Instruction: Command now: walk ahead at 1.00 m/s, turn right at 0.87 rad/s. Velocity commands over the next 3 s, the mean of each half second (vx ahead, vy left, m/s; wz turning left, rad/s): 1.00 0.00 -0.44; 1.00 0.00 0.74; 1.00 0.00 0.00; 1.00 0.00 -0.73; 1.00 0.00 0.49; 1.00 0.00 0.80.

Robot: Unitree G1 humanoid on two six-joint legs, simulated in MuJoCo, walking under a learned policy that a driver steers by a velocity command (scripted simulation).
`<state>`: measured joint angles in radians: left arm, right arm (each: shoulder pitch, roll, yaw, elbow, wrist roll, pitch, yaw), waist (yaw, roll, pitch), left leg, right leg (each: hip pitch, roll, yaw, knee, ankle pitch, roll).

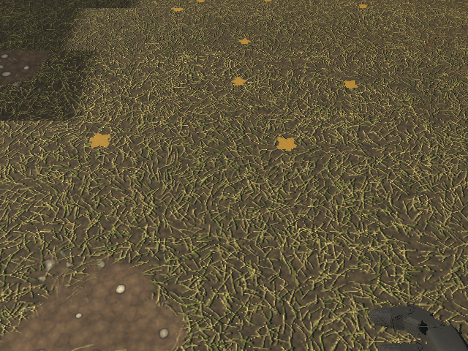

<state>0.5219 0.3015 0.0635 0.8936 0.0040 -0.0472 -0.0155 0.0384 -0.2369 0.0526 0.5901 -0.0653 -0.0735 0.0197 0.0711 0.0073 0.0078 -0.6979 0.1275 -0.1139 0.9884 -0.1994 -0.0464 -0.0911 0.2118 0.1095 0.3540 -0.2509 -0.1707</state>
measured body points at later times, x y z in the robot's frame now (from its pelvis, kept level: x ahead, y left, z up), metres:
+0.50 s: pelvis +0.47 +0.02 +0.00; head +0.49 +0.01 +0.45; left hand +0.80 +0.14 -0.03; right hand +0.28 -0.22 -0.12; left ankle +0.36 +0.18 -0.74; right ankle +0.59 -0.14 -0.70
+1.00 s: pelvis +0.93 -0.01 -0.04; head +0.95 +0.00 +0.40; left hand +0.84 +0.26 -0.17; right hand +1.20 -0.22 -0.11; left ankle +1.07 +0.04 -0.74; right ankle +0.66 -0.16 -0.69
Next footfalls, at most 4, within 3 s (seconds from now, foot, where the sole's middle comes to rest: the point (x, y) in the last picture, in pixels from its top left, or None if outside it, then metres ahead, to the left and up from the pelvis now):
0.18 left None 0.40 0.17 -0.77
0.58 right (310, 298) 0.68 -0.15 -0.77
1.00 left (248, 185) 1.11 0.06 -0.77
1.50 right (257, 130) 1.57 0.04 -0.92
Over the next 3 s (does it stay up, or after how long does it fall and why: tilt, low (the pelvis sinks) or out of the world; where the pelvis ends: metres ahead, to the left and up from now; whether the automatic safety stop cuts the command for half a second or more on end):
stays up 2.85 0.09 -0.32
